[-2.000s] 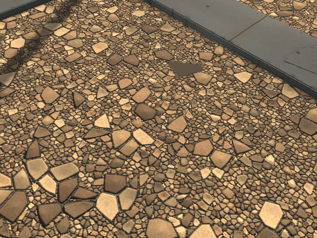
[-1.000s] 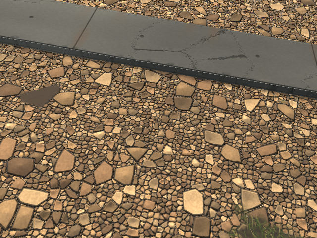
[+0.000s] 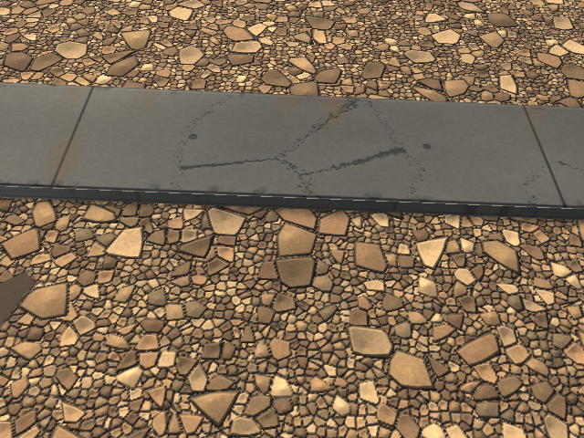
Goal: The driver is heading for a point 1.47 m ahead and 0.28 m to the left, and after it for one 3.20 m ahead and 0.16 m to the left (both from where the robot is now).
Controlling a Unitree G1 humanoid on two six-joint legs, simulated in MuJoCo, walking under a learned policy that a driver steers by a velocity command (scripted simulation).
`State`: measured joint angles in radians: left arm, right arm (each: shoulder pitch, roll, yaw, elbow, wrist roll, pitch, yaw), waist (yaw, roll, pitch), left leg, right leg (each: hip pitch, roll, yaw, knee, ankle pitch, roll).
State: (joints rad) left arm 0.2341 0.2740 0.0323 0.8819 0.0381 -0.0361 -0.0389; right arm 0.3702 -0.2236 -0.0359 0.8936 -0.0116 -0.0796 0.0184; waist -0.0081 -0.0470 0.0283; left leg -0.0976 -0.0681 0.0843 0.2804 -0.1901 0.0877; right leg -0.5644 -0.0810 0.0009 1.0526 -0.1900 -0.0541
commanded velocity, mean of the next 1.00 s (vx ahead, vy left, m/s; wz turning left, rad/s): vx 0.16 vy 0.00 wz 0.00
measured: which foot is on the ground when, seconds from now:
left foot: down 0.00-0.26, up 0.28-0.64, down 0.66-1.00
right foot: up 0.00-0.24, down 0.26-1.00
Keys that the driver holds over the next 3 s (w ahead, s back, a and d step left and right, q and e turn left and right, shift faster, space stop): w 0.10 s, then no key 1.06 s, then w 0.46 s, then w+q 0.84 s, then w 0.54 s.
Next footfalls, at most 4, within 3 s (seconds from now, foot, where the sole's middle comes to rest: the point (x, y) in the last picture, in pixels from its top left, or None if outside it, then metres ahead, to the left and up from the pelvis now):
0.26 right None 0.33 -0.10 -0.78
0.66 left None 0.29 0.10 -0.78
1.94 left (277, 350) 0.72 0.03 -0.78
2.50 right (296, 236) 1.08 -0.02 -0.78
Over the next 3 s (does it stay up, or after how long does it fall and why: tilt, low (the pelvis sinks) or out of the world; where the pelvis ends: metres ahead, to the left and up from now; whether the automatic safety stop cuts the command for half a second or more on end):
stays up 1.12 0.14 -0.01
